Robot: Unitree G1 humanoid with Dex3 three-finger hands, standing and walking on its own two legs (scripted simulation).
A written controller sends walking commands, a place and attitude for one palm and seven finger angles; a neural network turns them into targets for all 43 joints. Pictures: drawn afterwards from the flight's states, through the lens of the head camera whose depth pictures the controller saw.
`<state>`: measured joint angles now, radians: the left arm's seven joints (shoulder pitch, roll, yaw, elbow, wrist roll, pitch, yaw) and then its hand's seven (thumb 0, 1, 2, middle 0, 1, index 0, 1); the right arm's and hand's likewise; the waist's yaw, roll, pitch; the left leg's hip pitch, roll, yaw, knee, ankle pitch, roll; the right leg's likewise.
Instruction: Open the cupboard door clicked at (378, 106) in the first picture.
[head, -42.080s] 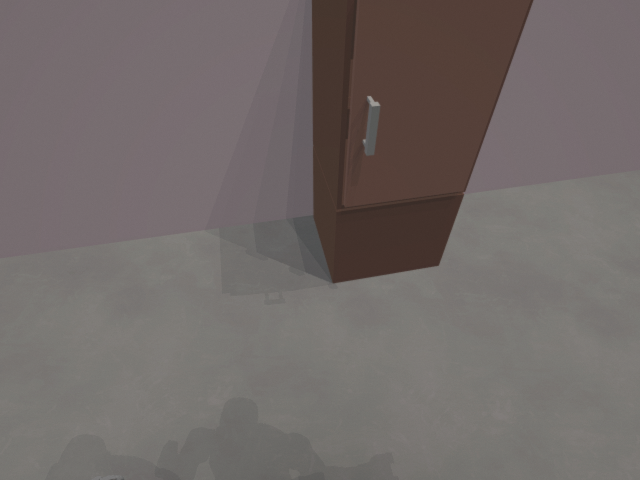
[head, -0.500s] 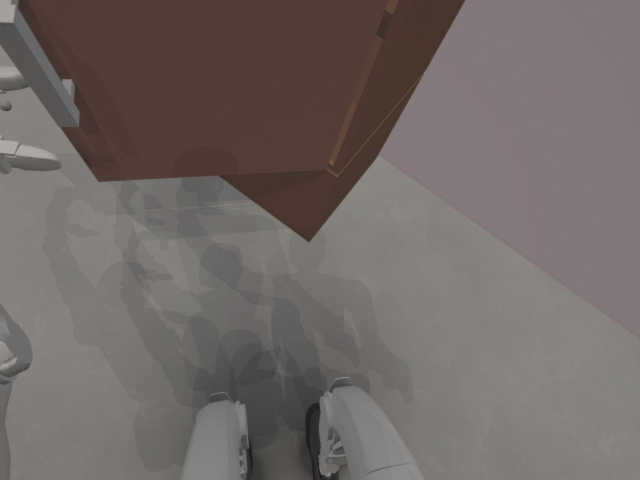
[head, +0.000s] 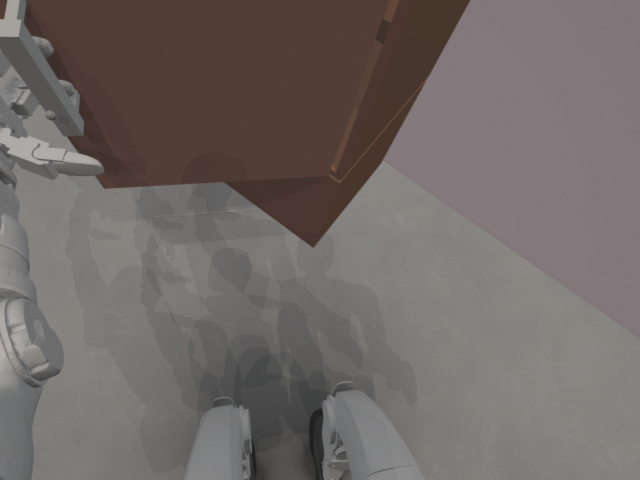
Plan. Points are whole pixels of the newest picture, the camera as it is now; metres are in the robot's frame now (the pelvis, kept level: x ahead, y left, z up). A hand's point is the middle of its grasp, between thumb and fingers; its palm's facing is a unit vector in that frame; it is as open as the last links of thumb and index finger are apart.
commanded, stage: slide the fingers in behind the handle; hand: left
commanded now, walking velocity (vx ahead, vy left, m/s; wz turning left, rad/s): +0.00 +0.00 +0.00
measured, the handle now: (47, 71) +0.57 +0.26 +0.06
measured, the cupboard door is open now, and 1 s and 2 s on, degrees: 45 45 56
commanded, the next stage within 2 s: close the thumb around the handle in 0.66 s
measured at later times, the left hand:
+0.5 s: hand (67, 114) +0.52 +0.24 +0.05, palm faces +0.08 -1.00 -0.02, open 13.9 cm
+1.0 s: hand (68, 118) +0.51 +0.24 +0.05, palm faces +0.07 -1.00 -0.01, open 12.3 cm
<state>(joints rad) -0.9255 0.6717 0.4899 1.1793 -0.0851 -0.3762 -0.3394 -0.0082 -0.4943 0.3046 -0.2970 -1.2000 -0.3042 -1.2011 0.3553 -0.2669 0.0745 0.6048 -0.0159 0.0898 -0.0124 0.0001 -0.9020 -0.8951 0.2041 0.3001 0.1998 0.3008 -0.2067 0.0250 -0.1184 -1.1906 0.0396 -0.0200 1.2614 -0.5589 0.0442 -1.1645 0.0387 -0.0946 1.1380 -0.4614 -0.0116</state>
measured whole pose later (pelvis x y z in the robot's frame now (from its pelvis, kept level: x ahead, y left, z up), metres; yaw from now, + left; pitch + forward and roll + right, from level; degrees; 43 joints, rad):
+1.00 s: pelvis +0.00 +0.00 +0.00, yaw +0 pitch +27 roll -5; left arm -0.91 0.62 0.46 1.19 -0.09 -0.41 -0.29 -0.01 -0.24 0.41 -0.32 -1.23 -0.32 -1.22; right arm 0.35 -0.27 0.07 0.61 -0.02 0.08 -0.01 0.00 -0.90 -0.90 0.20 0.30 0.20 0.30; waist -0.20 0.03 -0.12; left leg -1.17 0.03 -0.01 1.25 -0.55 0.04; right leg -1.15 0.03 -0.09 1.14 -0.46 -0.01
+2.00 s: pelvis +0.01 +0.00 +0.02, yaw +0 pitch +23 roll -3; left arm -0.48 0.42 0.39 0.80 -0.20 -0.42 -0.29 0.01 0.71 0.74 -0.33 -1.32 -0.35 -1.34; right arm 0.36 -0.25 0.03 0.56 0.02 0.10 0.01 0.00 -0.90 -0.90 0.20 0.30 0.20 0.30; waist -0.13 0.02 -0.16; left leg -1.00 0.04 0.03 1.15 -0.55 0.04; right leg -1.02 0.04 -0.04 1.07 -0.46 -0.01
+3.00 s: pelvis +0.00 -0.05 +0.02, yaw +5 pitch +16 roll +1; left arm 0.01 -0.04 -0.09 0.34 0.05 -0.45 0.52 0.01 0.52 0.73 -0.35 -1.31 -0.35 -1.31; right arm 0.17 -0.19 -0.01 0.61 -0.08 -0.03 0.00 0.01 -0.90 -0.90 0.20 0.30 0.20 0.30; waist -0.01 0.02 -0.17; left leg -0.89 -0.01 -0.04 1.12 -0.52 -0.03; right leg -0.91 0.00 -0.11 1.13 -0.51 -0.08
